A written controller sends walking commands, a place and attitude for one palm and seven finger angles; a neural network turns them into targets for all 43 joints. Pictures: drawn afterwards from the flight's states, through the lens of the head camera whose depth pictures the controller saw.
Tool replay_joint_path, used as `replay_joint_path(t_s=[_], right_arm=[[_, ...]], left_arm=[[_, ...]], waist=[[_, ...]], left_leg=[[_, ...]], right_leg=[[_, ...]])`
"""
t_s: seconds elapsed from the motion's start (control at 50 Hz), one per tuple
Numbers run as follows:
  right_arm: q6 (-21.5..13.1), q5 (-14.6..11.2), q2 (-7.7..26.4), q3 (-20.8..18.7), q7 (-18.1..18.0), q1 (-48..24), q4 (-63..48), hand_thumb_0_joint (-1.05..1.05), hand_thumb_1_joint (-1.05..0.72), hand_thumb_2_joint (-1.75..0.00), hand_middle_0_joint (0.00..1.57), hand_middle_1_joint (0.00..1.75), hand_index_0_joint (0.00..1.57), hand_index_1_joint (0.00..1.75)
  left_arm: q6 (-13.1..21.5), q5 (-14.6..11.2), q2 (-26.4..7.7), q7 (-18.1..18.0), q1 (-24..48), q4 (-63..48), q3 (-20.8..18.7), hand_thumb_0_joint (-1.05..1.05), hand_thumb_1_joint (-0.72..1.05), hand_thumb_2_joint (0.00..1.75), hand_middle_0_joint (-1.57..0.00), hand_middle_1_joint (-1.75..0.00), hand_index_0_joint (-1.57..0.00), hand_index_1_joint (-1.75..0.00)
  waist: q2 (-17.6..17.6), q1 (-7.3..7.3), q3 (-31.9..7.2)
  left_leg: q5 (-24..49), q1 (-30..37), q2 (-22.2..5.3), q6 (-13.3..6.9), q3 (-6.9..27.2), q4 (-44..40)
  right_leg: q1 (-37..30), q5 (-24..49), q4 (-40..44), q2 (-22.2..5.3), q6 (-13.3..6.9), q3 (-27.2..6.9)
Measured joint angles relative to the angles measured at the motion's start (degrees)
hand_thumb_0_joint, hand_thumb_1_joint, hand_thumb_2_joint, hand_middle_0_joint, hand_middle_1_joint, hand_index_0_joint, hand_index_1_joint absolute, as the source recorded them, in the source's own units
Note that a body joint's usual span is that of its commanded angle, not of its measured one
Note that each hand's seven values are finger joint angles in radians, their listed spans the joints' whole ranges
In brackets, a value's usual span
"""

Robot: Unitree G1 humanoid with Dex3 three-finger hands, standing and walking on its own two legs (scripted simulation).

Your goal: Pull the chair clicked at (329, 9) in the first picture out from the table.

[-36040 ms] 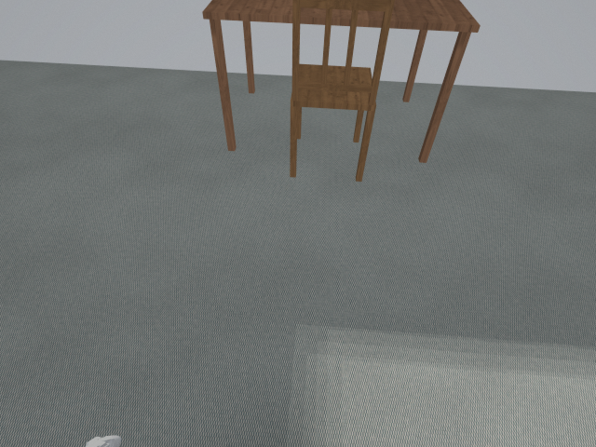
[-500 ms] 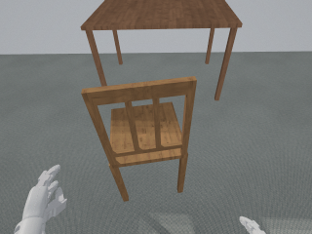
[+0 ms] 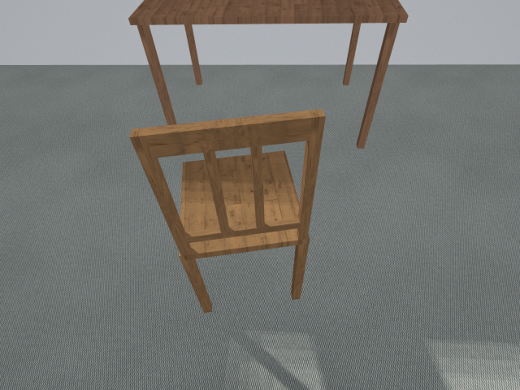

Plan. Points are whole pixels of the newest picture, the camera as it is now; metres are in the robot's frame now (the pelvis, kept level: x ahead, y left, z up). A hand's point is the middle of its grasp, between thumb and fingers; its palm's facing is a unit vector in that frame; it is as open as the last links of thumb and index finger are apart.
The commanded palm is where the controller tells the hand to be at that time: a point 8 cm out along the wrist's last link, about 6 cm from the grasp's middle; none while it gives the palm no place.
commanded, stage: let the arm hang, fingers relaxed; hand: left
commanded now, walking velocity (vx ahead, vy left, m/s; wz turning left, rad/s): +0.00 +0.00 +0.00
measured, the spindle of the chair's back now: (217, 194) +0.55 +0.14 -0.09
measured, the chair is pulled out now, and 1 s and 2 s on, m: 0.78 0.78 0.78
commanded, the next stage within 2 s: look to check the result in 0.48 s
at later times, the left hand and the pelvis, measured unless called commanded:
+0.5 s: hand out of the picture -0.01 +0.12 -0.18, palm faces +0.04 -0.99 -0.14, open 7.3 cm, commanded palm none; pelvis +0.00 -0.02 +0.00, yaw -1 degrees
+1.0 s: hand out of the picture +0.00 +0.13 -0.18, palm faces +0.05 -0.99 -0.15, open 7.4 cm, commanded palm none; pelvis +0.01 -0.02 +0.00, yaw +0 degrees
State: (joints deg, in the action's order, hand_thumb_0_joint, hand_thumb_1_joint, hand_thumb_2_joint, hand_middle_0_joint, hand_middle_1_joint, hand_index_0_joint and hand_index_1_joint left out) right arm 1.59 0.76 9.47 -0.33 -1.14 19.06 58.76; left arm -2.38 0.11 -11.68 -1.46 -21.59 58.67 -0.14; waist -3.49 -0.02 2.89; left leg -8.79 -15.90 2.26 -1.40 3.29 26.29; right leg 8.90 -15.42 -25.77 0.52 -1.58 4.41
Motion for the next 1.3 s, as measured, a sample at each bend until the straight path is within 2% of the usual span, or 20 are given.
replay_joint_path(t_s=[0.18,0.36,0.72,1.3], right_arm=[[-0.5,-0.2,-1.2,0.3,-0.2,1.1,2.8,0.01,-0.91,-0.90,0.20,0.30,0.20,0.30],[-1.3,-0.4,-2.5,0.5,-0.9,0.8,4.1,0.00,-0.91,-0.90,0.19,0.30,0.20,0.30],[-1.1,-0.4,-3.8,0.2,-1.2,1.2,4.7,0.00,-0.91,-0.90,0.19,0.30,0.20,0.30],[-1.3,-0.4,-3.5,0.4,-1.4,0.5,3.8,0.00,-0.91,-0.90,0.19,0.30,0.20,0.30]], left_arm=[[0.8,-0.3,3.8,-0.2,-1.2,2.8,1.4,0.00,0.91,0.90,-0.20,-0.30,-0.20,-0.30],[1.7,-0.4,7.5,-0.3,1.3,3.0,2.1,0.00,0.90,0.90,-0.20,-0.30,-0.20,-0.30],[1.6,-0.5,5.6,-0.8,1.8,2.8,0.8,0.00,0.91,0.90,-0.20,-0.30,-0.20,-0.30],[1.5,-0.4,6.0,-0.6,1.6,2.6,0.8,0.00,0.91,0.90,-0.20,-0.30,-0.20,-0.30]], waist=[[0.5,0.23,-1.0],[1.8,-0.06,-1.2],[1.6,-0.35,0.1],[1.9,-0.10,-0.4]], left_leg=[[-0.6,0.3,-0.7,0.7,-0.3,0.5],[-1.3,0.6,-1.5,1.5,0.0,1.2],[-1.9,0.2,-2.4,2.2,0.6,1.9],[-1.2,0.5,-1.8,1.7,0.5,1.0]], right_leg=[[0.1,-0.7,-0.9,0.6,-0.7,-0.4],[-0.5,-0.9,-0.9,1.5,-1.5,-0.2],[-0.8,-0.8,-0.3,2.5,-2.2,0.2],[-1.0,-0.4,0.3,1.9,-1.7,0.2]])
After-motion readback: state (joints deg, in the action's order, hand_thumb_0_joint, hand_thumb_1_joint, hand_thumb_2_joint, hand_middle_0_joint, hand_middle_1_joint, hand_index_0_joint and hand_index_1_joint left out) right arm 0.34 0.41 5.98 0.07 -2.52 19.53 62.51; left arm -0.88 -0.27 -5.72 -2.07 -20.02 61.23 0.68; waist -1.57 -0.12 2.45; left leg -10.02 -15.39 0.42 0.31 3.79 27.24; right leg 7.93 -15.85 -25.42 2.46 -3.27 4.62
